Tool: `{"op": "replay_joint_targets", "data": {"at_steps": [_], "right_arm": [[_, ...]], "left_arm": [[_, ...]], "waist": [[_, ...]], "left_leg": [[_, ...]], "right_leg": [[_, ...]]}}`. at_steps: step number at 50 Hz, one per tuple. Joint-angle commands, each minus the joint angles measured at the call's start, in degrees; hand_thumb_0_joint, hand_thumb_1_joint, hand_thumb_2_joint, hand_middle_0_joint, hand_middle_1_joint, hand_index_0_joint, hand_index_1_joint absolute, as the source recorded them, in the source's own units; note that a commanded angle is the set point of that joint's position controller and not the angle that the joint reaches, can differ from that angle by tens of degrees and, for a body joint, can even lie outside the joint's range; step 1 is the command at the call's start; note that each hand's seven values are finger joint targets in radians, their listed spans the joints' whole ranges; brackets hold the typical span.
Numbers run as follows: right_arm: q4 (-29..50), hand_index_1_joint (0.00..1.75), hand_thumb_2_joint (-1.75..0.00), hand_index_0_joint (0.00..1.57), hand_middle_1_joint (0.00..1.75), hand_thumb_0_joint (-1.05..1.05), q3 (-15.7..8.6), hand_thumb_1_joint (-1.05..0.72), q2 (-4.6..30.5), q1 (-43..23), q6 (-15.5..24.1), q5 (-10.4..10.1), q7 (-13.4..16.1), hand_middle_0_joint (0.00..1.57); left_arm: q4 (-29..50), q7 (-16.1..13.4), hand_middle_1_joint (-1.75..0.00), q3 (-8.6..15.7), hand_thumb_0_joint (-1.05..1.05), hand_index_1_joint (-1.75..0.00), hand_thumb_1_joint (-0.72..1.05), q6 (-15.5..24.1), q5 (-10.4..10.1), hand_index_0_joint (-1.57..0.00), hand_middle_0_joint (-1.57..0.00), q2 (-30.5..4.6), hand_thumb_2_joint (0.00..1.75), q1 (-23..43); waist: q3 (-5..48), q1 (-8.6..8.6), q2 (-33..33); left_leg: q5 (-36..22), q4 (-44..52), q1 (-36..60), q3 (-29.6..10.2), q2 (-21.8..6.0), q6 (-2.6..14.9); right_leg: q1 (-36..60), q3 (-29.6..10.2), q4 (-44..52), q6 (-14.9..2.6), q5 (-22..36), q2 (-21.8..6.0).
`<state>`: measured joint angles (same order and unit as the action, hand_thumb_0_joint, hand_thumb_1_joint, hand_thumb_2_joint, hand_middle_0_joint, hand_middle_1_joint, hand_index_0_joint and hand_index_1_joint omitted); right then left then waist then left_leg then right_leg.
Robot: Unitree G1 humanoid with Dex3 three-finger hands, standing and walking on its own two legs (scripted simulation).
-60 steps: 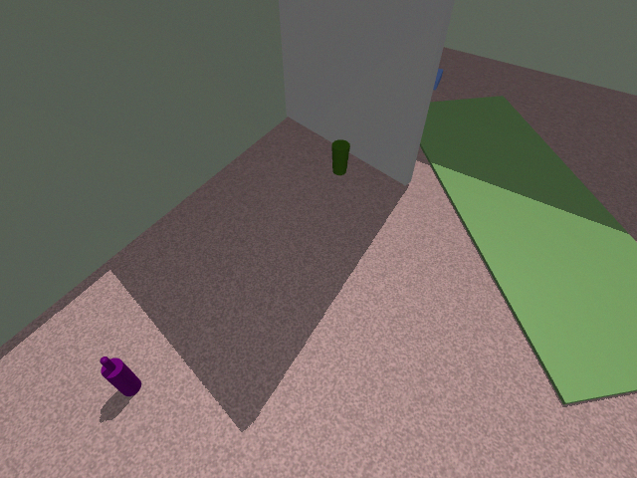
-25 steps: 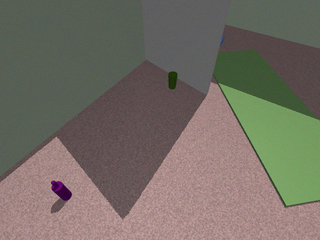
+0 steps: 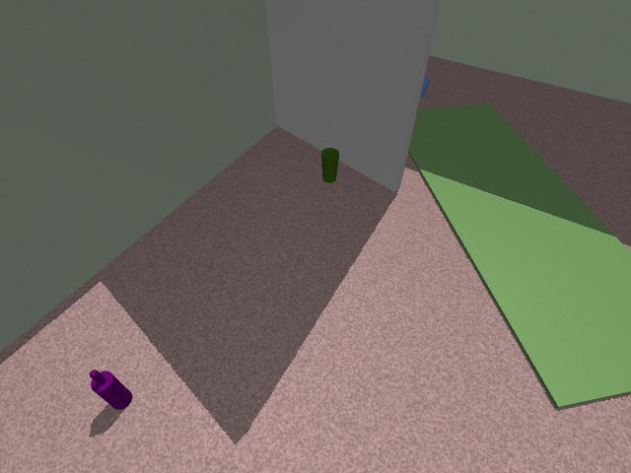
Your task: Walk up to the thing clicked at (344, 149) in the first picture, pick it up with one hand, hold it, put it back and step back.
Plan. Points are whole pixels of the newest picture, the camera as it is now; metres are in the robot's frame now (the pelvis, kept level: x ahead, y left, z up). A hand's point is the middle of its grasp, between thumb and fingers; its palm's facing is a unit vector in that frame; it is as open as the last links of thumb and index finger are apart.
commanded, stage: walk up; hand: left
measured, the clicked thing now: (329, 166) +1.56 -0.05 -0.70
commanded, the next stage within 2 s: none
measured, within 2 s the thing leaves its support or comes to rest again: neither
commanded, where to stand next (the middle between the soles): +1.18 -0.20 m, yaw -10 degrees
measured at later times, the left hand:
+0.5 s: hand (206, 435) +0.20 +0.18 -0.14, palm faces -0.08 -0.93 -0.36, open 7.4 cm
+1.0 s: hand (254, 249) +0.56 +0.14 -0.13, palm faces -0.25 -0.89 -0.39, open 7.4 cm
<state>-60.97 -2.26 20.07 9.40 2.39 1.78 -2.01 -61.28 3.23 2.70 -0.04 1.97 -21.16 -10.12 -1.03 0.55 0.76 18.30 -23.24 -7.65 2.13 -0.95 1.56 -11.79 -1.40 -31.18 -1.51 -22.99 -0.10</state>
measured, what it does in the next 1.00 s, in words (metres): walks ahead: right foot, then left foot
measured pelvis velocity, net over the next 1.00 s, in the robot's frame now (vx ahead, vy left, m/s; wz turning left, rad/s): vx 0.40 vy -0.11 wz -0.19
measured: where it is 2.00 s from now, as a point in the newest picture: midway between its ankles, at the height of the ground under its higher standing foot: (368, 305)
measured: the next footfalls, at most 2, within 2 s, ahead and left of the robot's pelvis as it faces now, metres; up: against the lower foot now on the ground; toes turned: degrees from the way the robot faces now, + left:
right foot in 0.22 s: +0.16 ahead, -0.20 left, +0.00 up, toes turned -8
left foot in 0.66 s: +0.43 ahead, +0.04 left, +0.00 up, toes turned -1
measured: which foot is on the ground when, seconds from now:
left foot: down 0.00-0.24, up 0.26-0.64, down 0.66-1.00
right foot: up 0.00-0.20, down 0.22-0.68, up 0.70-1.00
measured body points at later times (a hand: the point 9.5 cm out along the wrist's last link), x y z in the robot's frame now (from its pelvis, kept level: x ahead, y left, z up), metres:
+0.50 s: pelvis +0.16 -0.09 -0.01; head +0.15 -0.11 +0.44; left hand +0.21 +0.23 -0.11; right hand +0.22 -0.42 -0.12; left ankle +0.26 +0.04 -0.70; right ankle +0.13 -0.20 -0.74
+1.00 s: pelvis +0.40 -0.11 -0.02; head +0.41 -0.13 +0.43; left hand +0.57 +0.19 -0.11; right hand +0.38 -0.44 -0.13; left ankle +0.39 +0.04 -0.74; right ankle +0.50 -0.27 -0.73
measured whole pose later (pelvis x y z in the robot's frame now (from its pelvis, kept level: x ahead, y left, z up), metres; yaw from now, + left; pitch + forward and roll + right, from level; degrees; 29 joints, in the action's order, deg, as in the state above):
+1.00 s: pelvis +0.40 -0.11 -0.02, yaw -11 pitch -2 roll +2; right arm -49.1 -3.4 24.9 19.6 4.3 0.6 -4.1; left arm -50.2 5.7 3.6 3.5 0.7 -25.7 -13.2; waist -3.4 -2.2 0.8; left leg 20.1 -29.7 -6.8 8.6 -4.1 -0.2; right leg -27.6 1.0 -38.6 -1.1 -11.9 -5.3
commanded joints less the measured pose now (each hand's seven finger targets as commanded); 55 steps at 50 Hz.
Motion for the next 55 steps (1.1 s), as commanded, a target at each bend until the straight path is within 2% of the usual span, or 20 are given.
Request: {"op": "replay_joint_targets", "data": {"at_steps": [1, 8, 11, 12, 13, 16, 19, 29, 32, 33, 34, 35, 37, 40, 44, 50, 52, 53, 54, 55], "right_arm": [[5.9, 0.30, -0.90, 0.20, 0.30, 0.00, -6.9, -0.90, 21.0, 3.7, 3.1, 0.5, 1.0, 0.20], [10.8, 0.30, -0.90, 0.20, 0.30, 0.00, -6.7, -0.90, 20.2, -4.6, 2.7, 1.3, -0.5, 0.20], [11.4, 0.30, -0.90, 0.20, 0.30, 0.00, -4.8, -0.90, 15.1, -2.8, 1.7, 1.3, -0.5, 0.20], [14.0, 0.30, -0.90, 0.20, 0.30, 0.00, -2.8, -0.90, 9.6, -3.4, 1.9, 0.2, -0.7, 0.20], [14.4, 0.30, -0.90, 0.20, 0.30, 0.00, -3.9, -0.90, 14.3, -3.9, 1.5, -0.3, -0.5, 0.20], [10.6, 0.30, -0.90, 0.20, 0.30, 0.00, -5.0, -0.90, 18.3, 0.3, 1.2, -0.8, -0.9, 0.20], [9.3, 0.30, -0.90, 0.20, 0.30, 0.00, -5.1, -0.90, 17.1, 4.7, 1.0, -0.4, -2.0, 0.20], [15.2, 0.30, -0.90, 0.20, 0.30, 0.00, -5.4, -0.90, 14.2, -4.5, 2.5, 0.0, -2.9, 0.20], [12.5, 0.30, -0.90, 0.20, 0.30, 0.00, -6.7, -0.90, 16.2, 6.5, 3.4, 0.2, -2.0, 0.20], [10.6, 0.30, -0.90, 0.20, 0.30, 0.00, -8.1, -0.90, 19.9, 16.2, 3.8, 1.3, -1.2, 0.20], [12.1, 0.30, -0.90, 0.20, 0.30, 0.00, -9.2, -0.90, 24.3, 18.8, 4.1, 1.5, -0.6, 0.20], [12.8, 0.30, -0.90, 0.20, 0.30, 0.00, -9.6, -0.90, 25.0, 16.3, 3.7, -1.3, -0.7, 0.20], [14.9, 0.30, -0.90, 0.20, 0.30, 0.00, -7.6, -0.90, 20.6, 10.6, 3.4, -1.8, -0.3, 0.20], [16.0, 0.30, -0.90, 0.20, 0.30, 0.00, -5.8, -0.90, 18.0, 7.5, 3.9, -2.0, -0.1, 0.20], [18.0, 0.30, -0.90, 0.20, 0.30, 0.00, -6.1, -0.90, 20.3, 5.1, 4.3, -1.1, -0.6, 0.20], [18.1, 0.30, -0.90, 0.20, 0.30, 0.00, -5.3, -0.90, 19.0, 3.1, 3.4, -1.4, -1.2, 0.20], [18.0, 0.30, -0.90, 0.20, 0.30, 0.00, -3.4, -0.90, 14.4, 7.0, 3.4, -1.1, -1.0, 0.20], [19.2, 0.30, -0.90, 0.20, 0.30, 0.00, -2.0, -0.90, 10.7, 8.7, 3.2, -1.5, -1.0, 0.20], [18.3, 0.30, -0.90, 0.20, 0.30, 0.00, -3.7, -0.90, 16.8, 6.2, 2.5, -1.3, -0.2, 0.20], [17.0, 0.30, -0.90, 0.20, 0.30, 0.00, -4.0, -0.90, 18.3, 5.9, 2.2, -1.6, 0.2, 0.20]], "left_arm": [[10.2, 0.7, -0.30, 3.5, 0.00, -0.30, 0.90, 2.7, 0.4, -0.20, -0.20, -14.1, 0.90, 10.8], [9.3, 3.2, -0.30, 4.8, 0.00, -0.30, 0.90, 2.5, -0.1, -0.20, -0.20, -13.7, 0.90, 0.2], [4.9, 1.3, -0.30, 7.0, 0.00, -0.30, 0.90, 3.6, 0.5, -0.20, -0.20, -17.5, 0.90, -15.8], [5.3, 0.0, -0.30, 8.6, 0.00, -0.30, 0.90, 4.1, 0.7, -0.20, -0.20, -23.5, 0.90, -21.6], [8.4, 0.1, -0.30, 7.8, 0.00, -0.30, 0.90, 4.3, -0.1, -0.20, -0.20, -25.5, 0.90, -15.4], [12.4, -0.4, -0.30, 6.3, 0.00, -0.30, 0.90, 4.8, -1.5, -0.20, -0.20, -21.6, 0.90, -3.3], [12.4, -0.4, -0.30, 5.3, 0.00, -0.30, 0.90, 5.7, -1.8, -0.20, -0.20, -18.6, 0.90, -4.2], [14.9, -0.4, -0.30, 5.0, 0.00, -0.30, 0.90, 6.2, -1.5, -0.20, -0.20, -18.8, 0.90, -6.9], [15.5, -0.6, -0.30, 4.1, 0.00, -0.30, 0.90, 5.8, -1.3, -0.20, -0.20, -17.2, 0.90, -7.7], [15.9, -1.0, -0.30, 2.8, 0.00, -0.30, 0.90, 5.7, -1.6, -0.20, -0.20, -13.6, 0.90, -10.2], [16.7, -1.4, -0.30, 2.0, 0.00, -0.30, 0.90, 5.7, -2.8, -0.20, -0.20, -9.7, 0.90, -12.7], [15.8, -2.3, -0.30, 3.3, 0.00, -0.30, 0.90, 5.6, -2.3, -0.20, -0.20, -16.9, 0.90, -9.8], [15.0, -1.9, -0.30, 2.8, 0.00, -0.30, 0.90, 6.0, -2.6, -0.20, -0.20, -16.7, 0.90, -8.6], [13.3, -0.7, -0.30, 2.8, 0.00, -0.30, 0.90, 5.4, -2.4, -0.20, -0.20, -14.5, 0.90, -10.3], [14.6, 1.3, -0.30, 3.0, 0.00, -0.30, 0.90, 4.7, -1.7, -0.20, -0.20, -13.5, 0.90, -6.0], [12.6, 1.7, -0.30, 4.7, 0.00, -0.30, 0.90, 5.1, -0.9, -0.20, -0.20, -15.0, 0.90, -6.5], [11.0, 0.3, -0.30, 6.5, 0.00, -0.30, 0.90, 6.1, -0.8, -0.20, -0.20, -18.8, 0.90, -14.8], [11.9, -0.7, -0.30, 7.5, 0.00, -0.30, 0.90, 6.8, -0.9, -0.20, -0.20, -24.1, 0.90, -18.1], [12.5, -0.7, -0.30, 6.7, 0.00, -0.30, 0.90, 6.6, -1.8, -0.20, -0.20, -25.2, 0.90, -15.9], [13.7, -1.0, -0.30, 6.4, 0.00, -0.30, 0.90, 6.5, -2.6, -0.20, -0.20, -24.1, 0.90, -12.0]], "waist": [[-6.1, -4.63, -4.1], [-3.5, 1.11, -10.8], [4.0, 8.39, 7.9], [2.9, 11.42, 24.9], [1.1, 7.74, 16.2], [-6.3, 0.83, 5.1], [-5.5, -0.23, 6.1], [-4.8, 2.43, 2.9], [2.1, -3.76, -4.0], [8.1, -7.57, -13.1], [10.3, -7.19, -22.2], [10.3, -7.27, -12.0], [2.7, -4.13, -6.3], [-0.6, -1.21, -8.5], [-3.5, -0.95, -11.6], [-1.1, 2.32, -4.8], [3.9, 6.92, 9.9], [4.8, 7.01, 20.7], [2.9, 6.68, 12.3], [0.2, 4.82, 6.3]], "left_leg": [[22.2, 17.1, 8.9, -27.5, -24.1, 13.52], [14.7, 10.7, -7.6, -3.4, -13.2, 7.36], [10.8, -21.0, -20.8, 5.1, -5.8, 4.34], [17.9, -40.1, -35.2, 5.2, 1.7, 1.50], [13.5, -44.5, -34.4, -3.0, 0.0, 0.19], [1.6, -42.0, -29.8, -6.0, -7.1, 0.17], [-3.3, -35.2, -24.6, -4.8, -7.6, -0.49], [-9.8, -10.7, -15.4, 0.7, -5.6, -1.56], [-6.7, -4.8, 4.4, 3.6, -1.0, 0.94], [2.5, -1.5, 16.6, -5.1, -6.6, 4.23], [10.2, 5.8, 25.2, -35.8, -23.3, 10.00], [14.0, 9.1, 19.8, -41.1, -26.4, 15.44], [0.4, 6.6, 11.4, -24.0, -21.4, 13.17], [-12.4, 7.0, -0.1, -9.8, -17.2, 11.37], [-0.6, 10.5, -6.4, -6.0, -17.1, 12.35], [8.1, 0.8, -15.0, -0.6, -12.5, 7.89], [-1.8, -24.9, -22.0, 4.5, -6.4, 4.29], [11.5, -41.8, -32.5, 4.3, 0.5, 1.34], [12.8, -46.6, -34.4, -2.1, -0.9, 0.70], [8.2, -47.1, -34.0, -6.4, -3.8, 0.65]], "right_leg": [[-30.7, -6.6, -20.9, -0.27, -2.4, -6.3], [-3.8, 4.6, -5.5, 1.51, 6.1, -4.3], [21.0, 5.9, 0.4, 0.41, 4.0, 0.1], [22.9, -20.4, 14.4, -4.21, -17.7, -12.7], [13.3, -41.3, 25.8, -11.05, -29.2, -22.4], [2.0, -28.5, 23.9, -10.00, -22.7, -18.1], [-0.9, -16.7, 23.0, -8.93, -11.2, -13.6], [-0.5, -7.0, 16.8, -9.66, 5.6, -12.5], [-3.8, -0.8, -3.5, -6.61, 24.1, -8.1], [-11.8, 2.2, -22.3, -4.35, 22.2, -3.9], [-28.5, 1.5, -35.4, -1.10, -4.9, 5.7], [-28.6, -5.7, -39.5, -2.36, -7.8, 2.3], [-28.1, -6.3, -39.1, -1.43, -0.5, -1.9], [-20.6, -3.6, -29.1, 0.26, 1.7, -5.3], [-16.3, 0.8, -14.5, 1.11, 6.8, -6.9], [1.7, 7.2, -4.8, -0.02, 14.2, -2.5], [16.1, -1.8, 3.0, -2.99, -0.3, -4.8], [19.7, -29.1, 14.6, -8.05, -8.8, -20.3], [15.0, -39.7, 18.5, -13.39, -11.9, -25.3], [10.8, -34.9, 18.0, -14.02, -10.6, -24.7]]}}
